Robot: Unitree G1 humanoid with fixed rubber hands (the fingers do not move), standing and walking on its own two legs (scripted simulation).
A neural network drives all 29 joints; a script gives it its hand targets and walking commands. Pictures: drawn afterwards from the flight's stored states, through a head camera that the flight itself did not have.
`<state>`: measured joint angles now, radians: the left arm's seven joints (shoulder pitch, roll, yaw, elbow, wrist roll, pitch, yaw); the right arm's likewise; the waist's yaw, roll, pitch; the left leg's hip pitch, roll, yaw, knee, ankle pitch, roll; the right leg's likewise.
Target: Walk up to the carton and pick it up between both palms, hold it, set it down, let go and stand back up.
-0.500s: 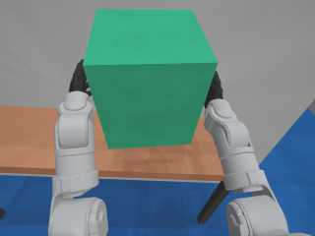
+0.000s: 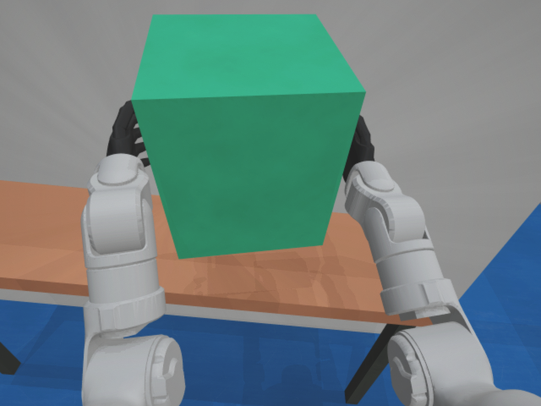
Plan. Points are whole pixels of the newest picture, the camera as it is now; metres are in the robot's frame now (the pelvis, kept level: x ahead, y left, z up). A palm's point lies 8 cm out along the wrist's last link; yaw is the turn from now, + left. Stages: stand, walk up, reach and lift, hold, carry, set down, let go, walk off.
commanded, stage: hold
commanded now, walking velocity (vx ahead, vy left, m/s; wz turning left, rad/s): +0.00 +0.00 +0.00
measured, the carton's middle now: (245, 140) +0.40 +0.03 +0.24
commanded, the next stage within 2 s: none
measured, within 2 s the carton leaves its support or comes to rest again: neither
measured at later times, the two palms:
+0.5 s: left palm (136, 155) +0.36 +0.16 +0.23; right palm (364, 162) +0.36 -0.14 +0.22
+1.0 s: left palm (137, 154) +0.36 +0.16 +0.23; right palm (366, 161) +0.36 -0.14 +0.23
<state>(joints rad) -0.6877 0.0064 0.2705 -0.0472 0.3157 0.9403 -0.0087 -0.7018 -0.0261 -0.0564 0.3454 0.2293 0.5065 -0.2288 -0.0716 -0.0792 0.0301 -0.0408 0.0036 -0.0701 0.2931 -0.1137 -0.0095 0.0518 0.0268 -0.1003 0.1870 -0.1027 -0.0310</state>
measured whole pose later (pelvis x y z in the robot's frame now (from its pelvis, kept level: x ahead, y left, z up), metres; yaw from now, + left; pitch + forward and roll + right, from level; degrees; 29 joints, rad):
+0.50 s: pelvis +0.01 +0.00 +0.00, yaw -1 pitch -7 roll -1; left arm -0.67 -0.02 0.29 -0.11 0.33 0.94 -0.03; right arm -0.68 -0.05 -0.02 0.26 0.28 0.54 -0.27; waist -0.10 -0.07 0.02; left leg -0.05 0.00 -0.05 0.28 -0.12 -0.01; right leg 0.04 0.03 -0.09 0.17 -0.10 -0.03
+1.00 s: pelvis +0.01 +0.00 +0.00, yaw -1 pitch -7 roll -1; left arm -0.66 -0.02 0.28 -0.13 0.33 0.95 -0.04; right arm -0.67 -0.05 -0.02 0.24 0.29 0.55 -0.28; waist -0.10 -0.07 0.03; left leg -0.04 0.00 -0.05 0.28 -0.12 -0.01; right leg 0.06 0.03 -0.09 0.17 -0.10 -0.03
